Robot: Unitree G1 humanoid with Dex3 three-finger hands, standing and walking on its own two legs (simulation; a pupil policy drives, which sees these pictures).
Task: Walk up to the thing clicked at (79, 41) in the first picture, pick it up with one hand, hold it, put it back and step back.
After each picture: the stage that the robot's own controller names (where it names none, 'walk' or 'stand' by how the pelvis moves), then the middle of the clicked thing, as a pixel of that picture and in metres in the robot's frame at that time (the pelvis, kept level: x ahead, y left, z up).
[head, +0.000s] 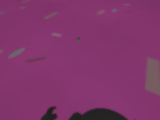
stand; (78, 40) +1.80 +0.41 -0.72
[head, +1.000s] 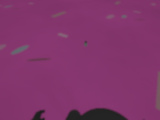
walk; (85, 43) +1.70 +0.15 -0.71
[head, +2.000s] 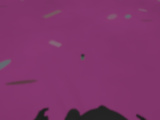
walk; (82, 57) +1.11 +0.16 -0.71
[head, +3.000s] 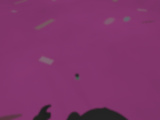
walk; (77, 76) +0.69 +0.23 -0.70
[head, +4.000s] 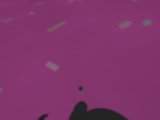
walk; (80, 89) +0.47 +0.23 -0.71
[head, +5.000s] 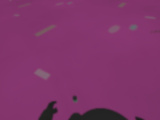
stand; (75, 98) +0.36 +0.23 -0.72
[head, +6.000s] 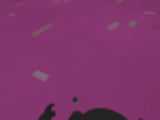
stand; (75, 100) +0.31 +0.22 -0.70
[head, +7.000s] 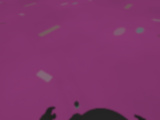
stand; (76, 104) +0.29 +0.19 -0.72
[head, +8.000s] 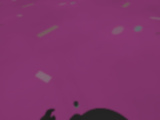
stand; (76, 104) +0.29 +0.21 -0.72
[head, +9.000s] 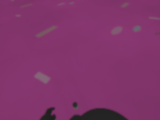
stand; (75, 105) +0.27 +0.21 -0.73
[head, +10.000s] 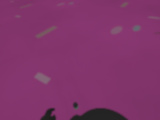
stand; (75, 105) +0.27 +0.21 -0.73
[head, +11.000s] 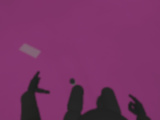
go down; (72, 81) +0.32 +0.20 -0.52
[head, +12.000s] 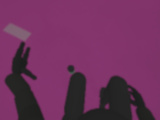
go down; (71, 69) +0.38 +0.20 -0.33
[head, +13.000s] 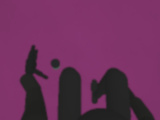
close in; (55, 64) +0.37 +0.22 -0.24
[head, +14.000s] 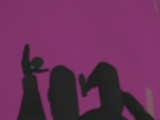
close; (37, 64) +0.37 +0.24 -0.22
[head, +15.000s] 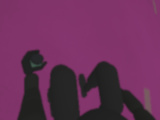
lift; (37, 62) +0.37 +0.24 -0.22
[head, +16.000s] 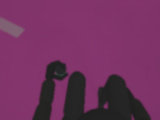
lift; (60, 71) +0.30 +0.24 -0.08
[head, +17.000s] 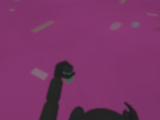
hold; (68, 73) +0.32 +0.18 +0.05
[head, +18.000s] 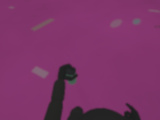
hold; (71, 75) +0.32 +0.16 +0.00
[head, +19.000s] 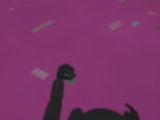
hold; (70, 75) +0.32 +0.17 +0.00
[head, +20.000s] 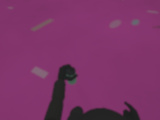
hold; (71, 75) +0.32 +0.17 +0.00
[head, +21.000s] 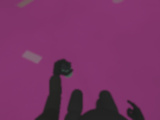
crouch; (67, 69) +0.36 +0.19 -0.05
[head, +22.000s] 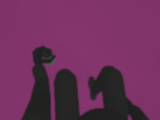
lower; (48, 57) +0.42 +0.23 -0.18
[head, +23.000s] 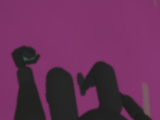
lower; (30, 56) +0.41 +0.26 -0.23
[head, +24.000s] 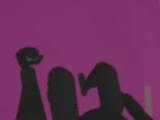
lower; (33, 57) +0.40 +0.26 -0.22
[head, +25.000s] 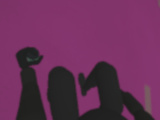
lower; (33, 57) +0.40 +0.25 -0.22
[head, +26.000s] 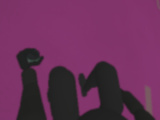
lower; (34, 58) +0.40 +0.25 -0.22
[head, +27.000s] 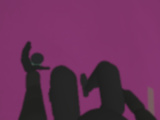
withdraw; (37, 60) +0.38 +0.24 -0.22
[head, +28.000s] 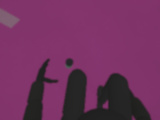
stand; (69, 63) +0.39 +0.19 -0.28
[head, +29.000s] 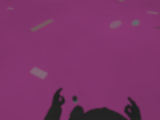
stand; (75, 99) +0.32 +0.19 -0.64
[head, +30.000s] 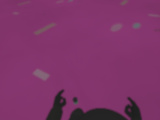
stand; (75, 100) +0.33 +0.20 -0.67
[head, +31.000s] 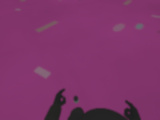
stand; (76, 99) +0.33 +0.19 -0.67
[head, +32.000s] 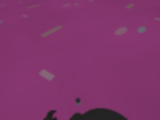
walk; (78, 101) +0.34 +0.20 -0.72
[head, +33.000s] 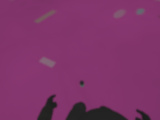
walk; (82, 83) +0.46 +0.15 -0.70
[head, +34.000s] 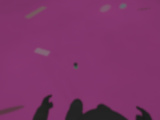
walk; (75, 65) +0.75 +0.26 -0.70
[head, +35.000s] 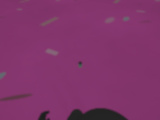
stand; (80, 64) +0.96 +0.24 -0.71
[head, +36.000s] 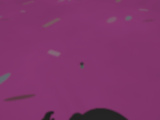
stand; (82, 65) +0.96 +0.22 -0.72
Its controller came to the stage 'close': yes
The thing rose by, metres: 0.72
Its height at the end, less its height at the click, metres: +0.00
